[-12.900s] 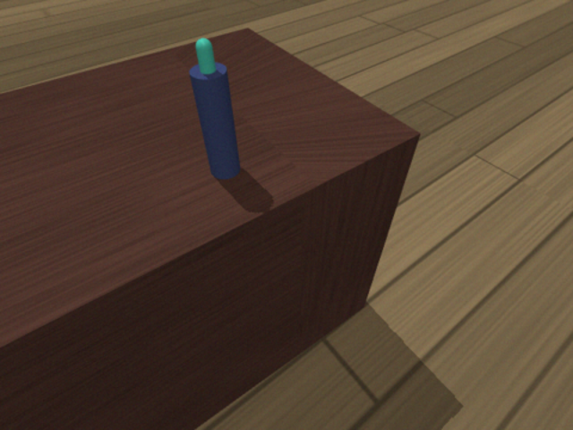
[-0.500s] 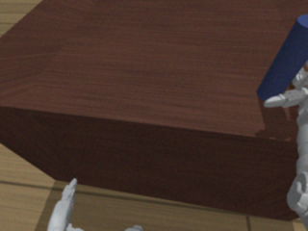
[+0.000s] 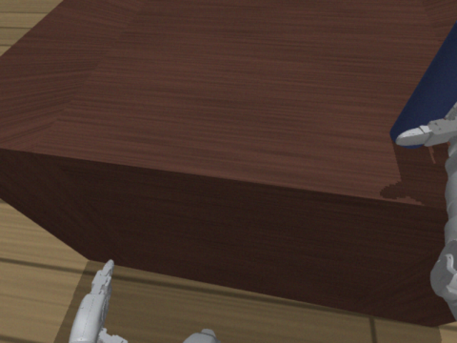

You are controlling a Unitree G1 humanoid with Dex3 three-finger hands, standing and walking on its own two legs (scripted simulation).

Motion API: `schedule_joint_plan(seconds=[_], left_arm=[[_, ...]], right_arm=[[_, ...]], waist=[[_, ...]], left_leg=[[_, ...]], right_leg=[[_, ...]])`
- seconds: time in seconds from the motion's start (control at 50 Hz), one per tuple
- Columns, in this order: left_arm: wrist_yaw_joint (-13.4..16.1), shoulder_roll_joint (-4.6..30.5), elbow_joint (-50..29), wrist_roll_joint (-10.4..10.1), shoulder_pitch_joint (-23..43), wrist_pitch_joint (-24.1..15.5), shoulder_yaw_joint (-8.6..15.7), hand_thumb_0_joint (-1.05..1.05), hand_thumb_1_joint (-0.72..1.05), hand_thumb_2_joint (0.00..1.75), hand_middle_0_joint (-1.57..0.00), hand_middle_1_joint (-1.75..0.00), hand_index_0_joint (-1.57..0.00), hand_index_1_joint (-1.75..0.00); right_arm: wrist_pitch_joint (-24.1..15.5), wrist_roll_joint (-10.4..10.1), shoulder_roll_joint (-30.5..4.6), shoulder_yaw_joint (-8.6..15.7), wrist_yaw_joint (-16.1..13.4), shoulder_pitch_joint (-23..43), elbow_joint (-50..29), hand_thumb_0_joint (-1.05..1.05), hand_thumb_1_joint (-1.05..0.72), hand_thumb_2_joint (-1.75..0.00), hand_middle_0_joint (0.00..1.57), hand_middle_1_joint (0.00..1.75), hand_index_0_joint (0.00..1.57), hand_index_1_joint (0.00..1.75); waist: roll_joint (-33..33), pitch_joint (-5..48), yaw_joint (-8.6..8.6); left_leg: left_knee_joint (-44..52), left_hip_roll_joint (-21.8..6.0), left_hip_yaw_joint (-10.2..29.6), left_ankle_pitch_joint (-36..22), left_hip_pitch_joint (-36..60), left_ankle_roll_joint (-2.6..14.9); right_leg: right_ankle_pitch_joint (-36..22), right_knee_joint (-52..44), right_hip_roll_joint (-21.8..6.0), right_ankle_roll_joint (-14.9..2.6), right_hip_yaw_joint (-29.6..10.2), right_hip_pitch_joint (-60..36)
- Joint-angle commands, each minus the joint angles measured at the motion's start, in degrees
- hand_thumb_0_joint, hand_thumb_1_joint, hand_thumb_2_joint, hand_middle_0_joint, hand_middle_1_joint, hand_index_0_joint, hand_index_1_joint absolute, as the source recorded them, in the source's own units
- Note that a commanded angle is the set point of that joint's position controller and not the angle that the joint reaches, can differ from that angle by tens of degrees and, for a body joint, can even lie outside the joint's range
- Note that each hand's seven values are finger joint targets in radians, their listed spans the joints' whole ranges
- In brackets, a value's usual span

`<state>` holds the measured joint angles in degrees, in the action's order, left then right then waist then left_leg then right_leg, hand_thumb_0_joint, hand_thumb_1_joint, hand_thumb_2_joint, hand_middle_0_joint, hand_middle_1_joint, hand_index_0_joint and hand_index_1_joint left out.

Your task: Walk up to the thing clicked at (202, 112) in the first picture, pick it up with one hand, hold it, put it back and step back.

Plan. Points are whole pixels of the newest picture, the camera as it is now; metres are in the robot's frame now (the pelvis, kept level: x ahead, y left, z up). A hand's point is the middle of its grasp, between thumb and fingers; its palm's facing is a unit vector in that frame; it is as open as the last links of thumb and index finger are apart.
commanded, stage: close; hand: right
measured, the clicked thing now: (446, 78) +0.50 -0.24 +0.19
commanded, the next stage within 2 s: settle in 0.42 s
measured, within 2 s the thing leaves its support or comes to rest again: leaves its support in 0.66 s
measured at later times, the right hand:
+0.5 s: hand (428, 107) +0.50 -0.24 +0.14, palm faces +0.20 +0.98 +0.02, open 8.5 cm
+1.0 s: hand (444, 80) +0.51 -0.24 +0.18, palm faces +0.20 +0.98 +0.01, open 8.4 cm
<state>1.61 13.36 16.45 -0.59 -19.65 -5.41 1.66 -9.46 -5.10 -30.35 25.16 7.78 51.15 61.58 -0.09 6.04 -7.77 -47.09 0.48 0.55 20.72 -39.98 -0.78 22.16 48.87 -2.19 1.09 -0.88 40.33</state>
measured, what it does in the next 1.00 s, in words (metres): stands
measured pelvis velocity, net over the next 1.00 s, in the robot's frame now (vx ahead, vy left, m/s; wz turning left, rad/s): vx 0.02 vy -0.01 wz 0.00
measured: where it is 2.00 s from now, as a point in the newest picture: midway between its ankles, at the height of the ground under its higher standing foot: outside the picture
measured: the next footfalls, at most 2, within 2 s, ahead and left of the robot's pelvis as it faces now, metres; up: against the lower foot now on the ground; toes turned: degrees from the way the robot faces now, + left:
none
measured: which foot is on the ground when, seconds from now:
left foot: down 0.00-1.00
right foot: down 0.00-1.00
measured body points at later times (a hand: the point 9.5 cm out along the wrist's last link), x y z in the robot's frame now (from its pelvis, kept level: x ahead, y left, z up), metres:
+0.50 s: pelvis +0.01 -0.01 +0.00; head +0.08 -0.03 +0.45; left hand +0.16 +0.25 -0.03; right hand +0.48 -0.29 +0.14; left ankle +0.02 +0.13 -0.70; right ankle +0.01 -0.13 -0.70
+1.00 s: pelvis +0.02 -0.01 +0.01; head +0.07 -0.02 +0.46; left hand +0.16 +0.25 -0.04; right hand +0.49 -0.29 +0.18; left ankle +0.02 +0.13 -0.70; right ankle +0.01 -0.13 -0.70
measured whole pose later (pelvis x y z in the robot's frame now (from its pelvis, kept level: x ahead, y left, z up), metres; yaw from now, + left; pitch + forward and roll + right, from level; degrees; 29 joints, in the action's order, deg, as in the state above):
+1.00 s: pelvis +0.02 -0.01 +0.01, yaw +0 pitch +12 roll +1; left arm 1.2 13.4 19.0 -1.1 -19.4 -5.2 2.0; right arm -6.0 -5.7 -30.1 23.6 7.3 52.1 60.3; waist 0.8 6.9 -6.4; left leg -42.0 0.1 1.1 20.1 -34.3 -1.3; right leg 21.9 44.2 -1.9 0.6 -0.2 34.8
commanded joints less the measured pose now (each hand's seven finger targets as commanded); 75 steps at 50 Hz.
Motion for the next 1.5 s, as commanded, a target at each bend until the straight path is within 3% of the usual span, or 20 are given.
schedule_joint_plan(seconds=[0.0,0.4,0.44,0.6,0.68,0.74,0.78,0.84,0.9,0.96,1.0,1.08,1.12,1.2,1.26,1.32,1.34,1.38,1.44,1.48], left_arm=[[0.9,9.5,-11.7,0.1,3.3,-3.5,4.5,0.0,-0.55,0.05,-0.05,-0.05,-0.05,-0.05],[0.2,6.1,-10.5,-0.1,-0.8,-2.6,1.9,0.0,-0.53,0.04,-0.05,-0.05,-0.06,-0.05],[0.4,8.4,-11.7,0.1,-1.1,-2.7,3.7,0.0,-0.53,0.03,-0.05,-0.05,-0.06,-0.04],[-0.2,8.4,-9.3,0.0,1.7,-2.6,4.0,0.0,-0.56,0.06,-0.06,-0.06,-0.06,-0.06],[0.6,10.8,-10.5,-0.1,4.8,-2.7,5.6,0.0,-0.56,0.06,-0.06,-0.06,-0.06,-0.06],[0.2,7.3,-5.9,-0.5,0.5,-2.0,2.8,0.0,-0.56,0.06,-0.06,-0.06,-0.06,-0.06],[0.8,10.5,-10.4,-0.4,4.6,-2.3,5.0,0.0,-0.55,0.05,-0.06,-0.05,-0.06,-0.05],[-0.1,5.2,-1.1,-0.5,-3.0,-1.9,2.3,0.0,-0.53,0.04,-0.06,-0.06,-0.06,-0.06],[0.7,11.4,-8.6,-0.1,2.9,-2.8,6.5,0.0,-0.54,0.04,-0.06,-0.06,-0.06,-0.05],[-0.3,6.3,-3.0,-0.8,-1.2,-2.3,3.2,0.0,-0.54,0.05,-0.06,-0.06,-0.06,-0.05],[0.5,11.6,-10.0,-0.7,6.0,-3.2,6.5,0.0,-0.54,0.05,-0.06,-0.05,-0.06,-0.05],[0.1,6.7,-4.4,-0.9,1.2,-2.7,3.1,0.0,-0.54,0.05,-0.05,-0.05,-0.06,-0.05],[0.9,11.6,-10.7,-0.9,5.5,-3.3,6.4,0.0,-0.54,0.04,-0.05,-0.05,-0.05,-0.05],[0.1,4.9,-1.5,-0.8,-1.4,-2.5,1.7,0.0,-0.54,0.05,-0.05,-0.05,-0.05,-0.05],[0.9,10.1,-6.1,-0.5,2.9,-3.1,4.9,0.0,-0.54,0.05,-0.05,-0.05,-0.05,-0.05],[0.3,4.6,-0.2,-0.9,-1.0,-2.7,1.3,0.0,-0.54,0.05,-0.05,-0.05,-0.05,-0.05],[0.2,4.8,-3.6,-0.9,2.8,-3.3,0.8,0.0,-0.55,0.05,-0.05,-0.05,-0.05,-0.05],[1.4,11.9,-6.4,-0.6,4.7,-3.4,6.4,0.0,-0.55,0.05,-0.05,-0.05,-0.05,-0.05],[0.9,6.6,-0.2,-0.9,1.2,-3.0,3.0,0.0,-0.55,0.05,-0.05,-0.06,-0.06,-0.06],[1.4,10.0,-4.5,-0.8,6.6,-3.9,5.0,0.0,-0.54,0.04,-0.06,-0.06,-0.06,-0.05]], right_arm=[[-4.3,-0.2,-15.8,0.8,0.2,29.4,-13.0,0.0,0.52,-0.19,0.69,0.44,0.69,0.44],[-5.1,-0.6,-12.1,-0.5,0.0,24.9,-12.1,0.0,-0.14,-0.72,1.11,0.93,1.1,0.93],[-5.7,-0.4,-17.4,2.2,-0.4,28.5,-17.8,0.0,-0.23,-0.79,1.16,0.99,1.16,1.0],[-4.4,-1.3,-13.4,0.1,0.9,27.9,-16.6,0.0,-0.49,-1.21,1.25,1.3,1.27,1.3],[-4.1,-1.3,-18.3,2.1,0.2,32.2,-21.3,0.0,-0.42,-1.28,1.27,1.37,1.3,1.37],[-1.5,-1.4,-10.4,-1.5,0.4,22.0,-8.0,0.0,-0.42,-1.31,1.29,1.4,1.32,1.4],[-3.3,-0.7,-22.5,4.2,-1.2,33.6,-22.4,0.0,-0.36,-1.3,1.31,1.41,1.34,1.41],[-0.1,-1.1,-6.8,-3.9,0.0,22.8,-6.7,0.0,-0.34,-1.31,1.3,1.42,1.33,1.42],[-1.6,-0.5,-20.8,2.6,-1.3,33.3,-20.2,0.0,-0.31,-1.36,1.3,1.46,1.34,1.46],[0.8,-1.4,-9.1,-3.2,0.4,26.7,-11.6,0.0,-0.31,-1.32,1.29,1.42,1.33,1.42],[-0.6,-1.4,-19.2,2.2,-0.5,34.8,-21.1,0.0,-0.34,-1.29,1.31,1.41,1.34,1.41],[1.6,-1.5,-10.3,-2.6,0.4,28.1,-11.3,0.0,-0.31,-1.32,1.29,1.43,1.33,1.43],[0.4,-1.4,-20.1,2.5,-0.5,33.9,-20.8,0.0,-0.31,-1.31,1.29,1.42,1.33,1.43],[2.9,-1.4,-7.5,-4.2,0.4,25.7,-7.3,0.0,-0.33,-1.37,1.3,1.47,1.34,1.47],[1.3,-0.9,-22.5,3.2,-1.2,36.0,-22.6,0.0,-0.31,-1.38,1.32,1.49,1.36,1.49],[3.3,-1.7,-7.8,-4.4,0.3,28.1,-11.0,0.0,-0.33,-1.37,1.28,1.46,1.32,1.46],[2.9,-1.7,-7.5,-4.7,0.6,28.4,-10.5,0.0,-0.35,-1.35,1.29,1.44,1.32,1.44],[1.9,-0.9,-22.0,2.6,-0.6,35.1,-20.7,0.0,-0.35,-1.42,1.31,1.51,1.35,1.51],[4.0,-1.8,-10.3,-3.1,0.2,29.3,-13.2,0.0,-0.26,-1.36,1.29,1.46,1.34,1.46],[3.0,-1.9,-14.9,-0.9,-0.2,33.1,-19.0,0.0,-0.27,-1.32,1.27,1.42,1.31,1.42]], waist=[[5.0,25.9,-0.3],[5.6,21.3,-1.04],[7.9,27.1,-0.06],[9.3,27.6,0.44],[9.9,32.2,1.2],[2.4,20.2,0.46],[7.6,30.6,2.33],[4.1,15.3,-0.07],[7.6,30.6,1.28],[5.5,18.8,0.8],[4.8,28.3,1.28],[2.8,19.7,1.29],[3.6,29.2,1.93],[2.7,15.3,1.18],[7.6,27.8,3.2],[4.1,16.2,1.57],[2.8,18.8,1.12],[6.2,30.5,2.93],[4.6,18.2,2.06],[3.6,23.7,2.78]], left_leg=[[5.7,0.8,-1.0,-15.5,10.4,0.74],[6.2,1.1,-1.1,-15.4,8.0,1.0],[5.5,1.1,-1.1,-17.8,9.9,1.05],[5.4,1.4,-1.9,-19.6,9.0,1.4],[6.1,1.2,-1.8,-21.3,12.9,1.2],[8.0,1.2,-1.9,-19.1,13.0,0.76],[7.5,0.8,-1.3,-20.5,16.1,0.84],[8.9,1.1,-1.7,-17.7,11.1,0.74],[8.0,0.8,-1.4,-23.2,15.1,0.76],[9.0,1.2,-1.8,-21.6,11.5,0.88],[8.9,0.8,-1.5,-23.3,16.3,0.88],[10.3,1.0,-1.7,-20.5,15.5,0.64],[10.0,0.3,-0.9,-23.4,20.1,0.34],[11.4,0.9,-1.6,-19.1,14.2,0.61],[10.8,0.5,-0.9,-22.6,18.6,0.73],[11.9,0.9,-1.6,-20.6,15.3,0.77],[12.0,0.8,-1.4,-20.5,15.9,0.67],[10.9,0.5,-1.1,-24.2,20.0,0.67],[12.7,0.9,-1.5,-21.7,16.2,0.72],[12.8,0.8,-1.5,-20.5,17.9,0.76]], right_leg=[[-14.2,-5.0,1.4,-2.07,0.8,-14.9],[-15.0,-5.5,1.2,-2.06,1.0,-15.6],[-18.4,-5.3,1.2,-1.63,0.8,-18.3],[-26.7,-4.6,0.6,-0.9,-0.1,-21.5],[-25.7,-5.6,0.9,-1.2,0.3,-23.6],[-18.9,-7.7,1.5,-2.07,0.9,-15.6],[-21.1,-7.7,1.5,-1.71,1.1,-20.6],[-17.0,-9.0,1.7,-1.93,1.3,-16.3],[-24.9,-7.7,1.3,-1.57,1.2,-24.5],[-25.9,-8.6,1.1,-1.28,1.0,-21.6],[-24.7,-8.7,1.2,-1.62,1.1,-22.9],[-20.7,-10.2,1.5,-1.79,1.4,-19.9],[-22.0,-9.8,1.8,-2.05,1.9,-22.3],[-18.9,-11.2,1.6,-1.93,1.7,-19.2],[-22.9,-10.7,1.7,-1.66,1.9,-25.0],[-21.2,-11.8,1.4,-1.66,1.7,-21.0],[-20.8,-11.5,1.3,-1.84,1.7,-21.3],[-24.8,-10.9,1.6,-1.65,1.7,-26.4],[-22.6,-12.5,1.5,-1.7,1.6,-23.8],[-20.8,-12.9,1.2,-1.79,1.5,-24.4]])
